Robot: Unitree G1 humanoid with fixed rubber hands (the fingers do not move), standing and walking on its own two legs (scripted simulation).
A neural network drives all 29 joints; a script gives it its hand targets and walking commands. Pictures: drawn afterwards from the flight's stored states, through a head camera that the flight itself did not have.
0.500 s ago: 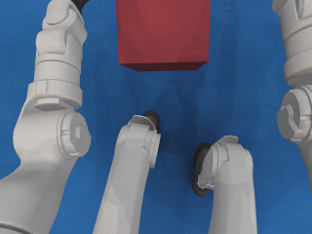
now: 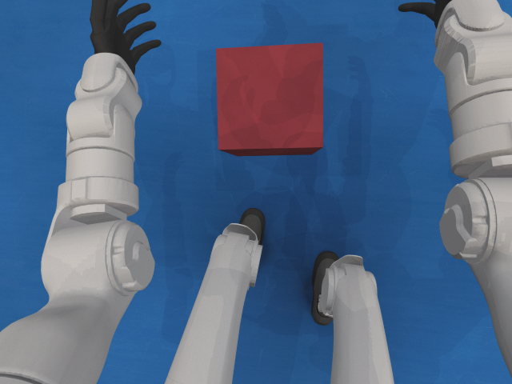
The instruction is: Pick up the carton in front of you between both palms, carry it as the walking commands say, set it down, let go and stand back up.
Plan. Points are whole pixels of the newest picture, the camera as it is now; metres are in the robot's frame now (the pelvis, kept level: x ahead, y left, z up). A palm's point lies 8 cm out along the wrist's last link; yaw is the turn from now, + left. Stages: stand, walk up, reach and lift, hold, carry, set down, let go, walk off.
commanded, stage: set down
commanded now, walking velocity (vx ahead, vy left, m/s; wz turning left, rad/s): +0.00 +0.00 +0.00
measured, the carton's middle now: (271, 110) +0.52 +0.12 -0.46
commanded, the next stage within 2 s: let go in 0.08 s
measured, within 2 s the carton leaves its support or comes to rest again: neither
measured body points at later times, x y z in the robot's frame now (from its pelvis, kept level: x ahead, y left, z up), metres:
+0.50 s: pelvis +0.04 +0.02 +0.12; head +0.29 +0.04 +0.49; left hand +0.40 +0.29 +0.01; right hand +0.48 -0.13 +0.00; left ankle +0.12 +0.12 -0.55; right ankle +0.05 -0.12 -0.55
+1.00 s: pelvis +0.09 +0.01 +0.18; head +0.18 +0.01 +0.63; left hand +0.25 +0.25 +0.11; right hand +0.34 -0.20 +0.09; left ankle +0.12 +0.12 -0.55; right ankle +0.05 -0.12 -0.55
